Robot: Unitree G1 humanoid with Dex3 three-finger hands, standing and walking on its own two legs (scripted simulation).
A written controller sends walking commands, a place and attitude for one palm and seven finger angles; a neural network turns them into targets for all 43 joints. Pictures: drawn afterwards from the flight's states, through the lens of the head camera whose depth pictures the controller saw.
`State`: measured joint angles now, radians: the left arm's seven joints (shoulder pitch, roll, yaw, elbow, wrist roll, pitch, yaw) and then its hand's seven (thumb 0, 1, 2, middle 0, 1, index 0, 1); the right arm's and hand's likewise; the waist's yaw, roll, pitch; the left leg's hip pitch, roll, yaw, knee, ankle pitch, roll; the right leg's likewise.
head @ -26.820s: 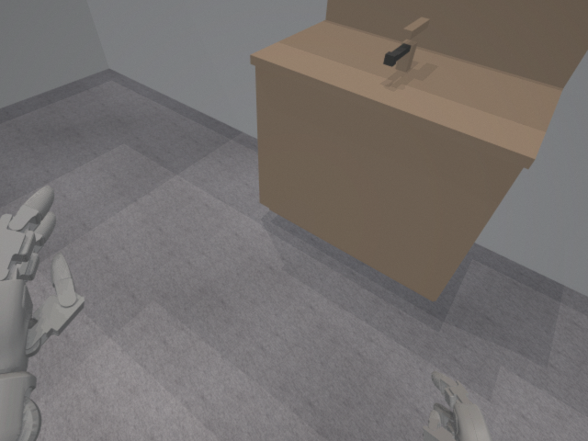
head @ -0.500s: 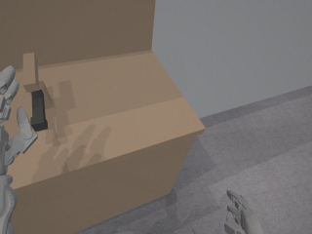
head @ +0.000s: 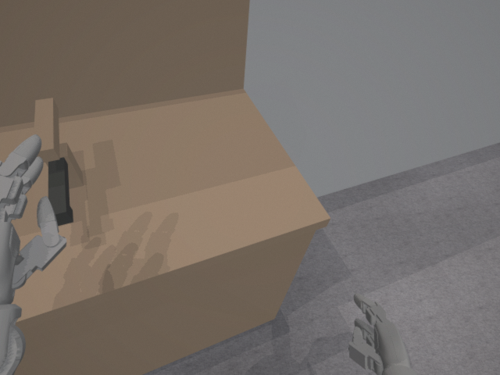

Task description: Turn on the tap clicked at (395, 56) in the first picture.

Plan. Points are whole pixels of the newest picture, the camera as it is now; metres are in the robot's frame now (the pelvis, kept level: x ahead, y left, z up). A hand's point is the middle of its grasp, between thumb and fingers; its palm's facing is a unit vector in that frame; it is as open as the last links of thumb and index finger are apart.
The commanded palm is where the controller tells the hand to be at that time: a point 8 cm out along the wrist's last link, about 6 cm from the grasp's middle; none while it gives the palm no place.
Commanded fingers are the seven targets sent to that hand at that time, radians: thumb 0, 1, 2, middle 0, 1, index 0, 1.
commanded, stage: look again from close up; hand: left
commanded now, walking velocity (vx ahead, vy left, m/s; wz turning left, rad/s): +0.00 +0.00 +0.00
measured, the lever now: (59, 213) +0.32 +0.32 +0.07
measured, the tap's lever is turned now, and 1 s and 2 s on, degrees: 0 0 0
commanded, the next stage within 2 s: come to a stop and stand still in 0.26 s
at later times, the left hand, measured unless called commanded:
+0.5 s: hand (86, 234) +0.23 +0.21 +0.17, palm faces +0.37 -0.85 -0.38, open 7.4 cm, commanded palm +0.17 +0.25 +0.18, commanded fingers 0.00 0.90 0.90 -0.20 -0.30 -0.20 -0.30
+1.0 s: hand (92, 257) +0.21 +0.20 +0.16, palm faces +0.25 -0.88 -0.40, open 7.4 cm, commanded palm +0.16 +0.27 +0.18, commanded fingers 0.00 0.90 0.90 -0.20 -0.30 -0.20 -0.30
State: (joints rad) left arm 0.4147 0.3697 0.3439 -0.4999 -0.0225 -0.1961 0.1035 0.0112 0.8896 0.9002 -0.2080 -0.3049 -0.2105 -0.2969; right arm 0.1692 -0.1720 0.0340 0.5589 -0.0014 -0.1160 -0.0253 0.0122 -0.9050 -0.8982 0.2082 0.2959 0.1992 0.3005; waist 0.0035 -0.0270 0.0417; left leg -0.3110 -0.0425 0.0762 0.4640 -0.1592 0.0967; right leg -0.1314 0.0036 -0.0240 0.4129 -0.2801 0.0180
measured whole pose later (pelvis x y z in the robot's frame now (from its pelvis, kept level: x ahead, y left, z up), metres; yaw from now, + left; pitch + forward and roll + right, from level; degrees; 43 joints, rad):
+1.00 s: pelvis -0.01 -0.01 +0.00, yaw +0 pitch -1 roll -2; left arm 0.49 0.37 0.31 -0.53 -0.04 -0.22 0.06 0.01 0.89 0.90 -0.21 -0.30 -0.21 -0.30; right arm 0.20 -0.19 0.00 0.53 0.01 -0.11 0.01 0.01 -0.91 -0.90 0.21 0.30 0.20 0.30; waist -0.02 0.00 0.05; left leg -0.33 -0.02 0.08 0.53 -0.18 0.08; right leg -0.16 0.02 -0.03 0.48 -0.31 0.00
